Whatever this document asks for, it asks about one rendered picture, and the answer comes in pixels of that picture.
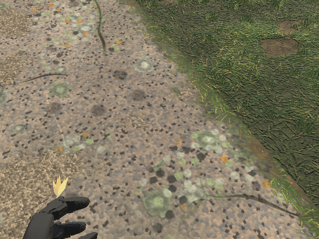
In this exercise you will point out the robot left hand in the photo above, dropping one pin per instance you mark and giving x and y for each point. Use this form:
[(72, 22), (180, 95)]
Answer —
[(42, 226)]

